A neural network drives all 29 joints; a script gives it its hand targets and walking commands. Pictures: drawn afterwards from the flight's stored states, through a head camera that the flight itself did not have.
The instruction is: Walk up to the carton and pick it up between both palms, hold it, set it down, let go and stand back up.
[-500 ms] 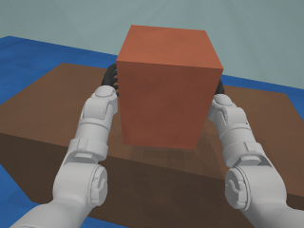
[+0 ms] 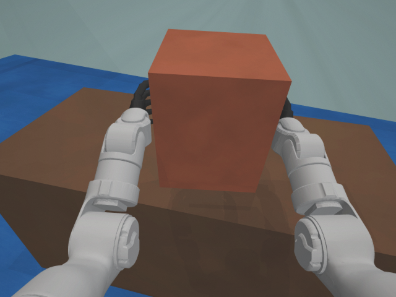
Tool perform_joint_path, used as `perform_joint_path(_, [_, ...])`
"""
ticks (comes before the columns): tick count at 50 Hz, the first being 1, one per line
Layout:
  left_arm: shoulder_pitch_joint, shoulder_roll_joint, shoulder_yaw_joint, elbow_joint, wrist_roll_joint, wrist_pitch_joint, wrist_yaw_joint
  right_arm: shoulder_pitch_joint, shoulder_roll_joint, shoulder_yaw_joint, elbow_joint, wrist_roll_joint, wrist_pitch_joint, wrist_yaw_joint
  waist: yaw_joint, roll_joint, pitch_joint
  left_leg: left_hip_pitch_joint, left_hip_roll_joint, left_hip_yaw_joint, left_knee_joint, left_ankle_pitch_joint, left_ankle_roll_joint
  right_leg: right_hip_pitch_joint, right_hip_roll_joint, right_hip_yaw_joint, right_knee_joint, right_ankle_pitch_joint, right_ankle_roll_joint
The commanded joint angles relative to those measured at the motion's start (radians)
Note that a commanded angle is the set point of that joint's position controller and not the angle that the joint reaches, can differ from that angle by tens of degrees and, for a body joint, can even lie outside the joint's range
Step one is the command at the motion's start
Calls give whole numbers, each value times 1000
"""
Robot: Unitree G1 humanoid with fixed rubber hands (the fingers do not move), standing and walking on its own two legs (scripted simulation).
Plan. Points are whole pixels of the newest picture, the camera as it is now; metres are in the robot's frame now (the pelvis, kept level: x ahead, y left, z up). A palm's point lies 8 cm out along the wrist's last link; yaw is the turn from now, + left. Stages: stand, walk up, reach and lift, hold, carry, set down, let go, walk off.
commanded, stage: hold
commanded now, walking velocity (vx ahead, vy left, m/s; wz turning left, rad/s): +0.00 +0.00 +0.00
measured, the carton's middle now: (212, 111) +0.41 +0.01 +0.24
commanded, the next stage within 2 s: none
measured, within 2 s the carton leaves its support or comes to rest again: neither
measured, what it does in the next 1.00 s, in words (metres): stands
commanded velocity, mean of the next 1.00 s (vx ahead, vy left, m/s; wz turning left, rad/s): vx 0.00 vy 0.00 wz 0.00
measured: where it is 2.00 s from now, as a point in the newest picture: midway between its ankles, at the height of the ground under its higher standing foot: outside the picture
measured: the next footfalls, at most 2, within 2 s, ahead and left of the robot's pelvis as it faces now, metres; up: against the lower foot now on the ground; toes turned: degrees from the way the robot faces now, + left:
none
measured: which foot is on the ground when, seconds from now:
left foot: down 0.00-1.00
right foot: down 0.00-1.00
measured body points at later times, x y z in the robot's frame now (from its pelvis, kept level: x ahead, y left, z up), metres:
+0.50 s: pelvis +0.00 +0.00 +0.00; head -0.08 +0.01 +0.44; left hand +0.39 +0.16 +0.24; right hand +0.40 -0.14 +0.23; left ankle +0.05 +0.14 -0.73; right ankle +0.06 -0.12 -0.73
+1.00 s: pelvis +0.00 +0.00 +0.00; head -0.08 +0.01 +0.44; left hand +0.39 +0.16 +0.24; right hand +0.40 -0.13 +0.23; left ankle +0.05 +0.14 -0.73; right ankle +0.06 -0.12 -0.73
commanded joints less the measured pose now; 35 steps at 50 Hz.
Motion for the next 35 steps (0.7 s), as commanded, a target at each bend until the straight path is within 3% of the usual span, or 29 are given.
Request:
perform_joint_path(1, [-1002, -858, -416, -258, -137, -69, -133, -1284, 759, 419, -454, 310, -65, 125, -34, 103, -517, 230, -67, 41, -140, 101, 19, 343, 94, 94, -135, 52, 8])
perform_joint_path(4, [-1023, -864, -425, -272, -144, -68, -129, -1317, 775, 428, -479, 313, -67, 128, -28, 107, -546, 228, -65, 39, -146, 77, 25, 345, 97, 93, -134, 22, 9])
perform_joint_path(5, [-1009, -849, -391, -230, -125, -63, -130, -1298, 764, 408, -431, 300, -56, 132, -22, 93, -492, 201, -63, 39, -160, 25, 32, 324, 89, 94, -142, -22, 6])
perform_joint_path(6, [-1026, -864, -415, -286, -138, -65, -128, -1315, 779, 425, -471, 310, -63, 134, -18, 112, -544, 224, -60, 37, -151, 63, 29, 348, 96, 90, -131, 11, 8])
perform_joint_path(10, [-1048, -862, -416, -282, -141, -56, -123, -1324, 769, 420, -458, 315, -53, 136, -24, 117, -528, 220, -61, 36, -151, 51, 26, 324, 97, 90, -131, -13, 7])
perform_joint_path(18, [-1017, -814, -352, -211, -116, -48, -140, -1308, 779, 402, -407, 295, -38, 138, -6, 62, -459, 148, -60, 43, -187, -48, 53, 352, 88, 93, -137, -64, 16])
perform_joint_path(22, [-1029, -809, -338, -222, -112, -47, -141, -1292, 782, 401, -384, 303, -26, 138, -8, 73, -460, 158, -63, 45, -188, -33, 49, 341, 91, 92, -138, -66, 14])
perform_joint_path(25, [-1032, -828, -378, -280, -139, -52, -137, -1302, 796, 429, -453, 324, -31, 134, -6, 79, -526, 185, -63, 42, -169, 39, 43, 362, 98, 89, -127, 3, 14])
perform_joint_path(28, [-1036, -809, -356, -251, -127, -50, -135, -1308, 788, 423, -427, 316, -24, 134, 0, 73, -490, 167, -68, 44, -169, 5, 46, 339, 93, 92, -135, -42, 15])
perform_joint_path(29, [-1024, -819, -373, -299, -137, -53, -134, -1308, 805, 449, -484, 329, -31, 131, 4, 67, -547, 193, -68, 41, -160, 66, 45, 377, 96, 94, -126, 32, 18])
perform_joint_path(32, [-1030, -810, -351, -247, -124, -47, -136, -1289, 790, 428, -429, 323, -17, 129, -2, 67, -484, 167, -69, 39, -168, 5, 44, 348, 92, 91, -136, -29, 15])
perform_joint_path(34, [-1005, -813, -358, -270, -134, -47, -137, -1296, 794, 439, -466, 334, -22, 128, 9, 65, -522, 187, -68, 43, -161, 60, 43, 355, 97, 94, -129, 12, 17])
perform_joint_path(35, [-1017, -819, -365, -284, -134, -45, -134, -1282, 790, 437, -461, 334, -18, 126, -5, 84, -524, 200, -69, 39, -158, 66, 37, 355, 93, 94, -132, 21, 14])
